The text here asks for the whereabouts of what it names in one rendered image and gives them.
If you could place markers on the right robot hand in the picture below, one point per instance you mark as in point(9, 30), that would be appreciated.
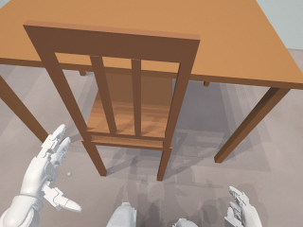
point(247, 215)

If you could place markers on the chair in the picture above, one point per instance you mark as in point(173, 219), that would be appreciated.
point(129, 111)

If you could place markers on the left robot hand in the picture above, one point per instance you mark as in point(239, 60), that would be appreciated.
point(45, 166)

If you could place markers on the left robot thigh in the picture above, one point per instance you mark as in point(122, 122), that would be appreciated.
point(123, 216)

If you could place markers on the table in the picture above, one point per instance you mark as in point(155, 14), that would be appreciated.
point(238, 45)

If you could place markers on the robot left forearm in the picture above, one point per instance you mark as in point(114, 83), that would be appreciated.
point(24, 212)

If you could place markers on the robot left shin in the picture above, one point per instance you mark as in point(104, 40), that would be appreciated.
point(125, 204)

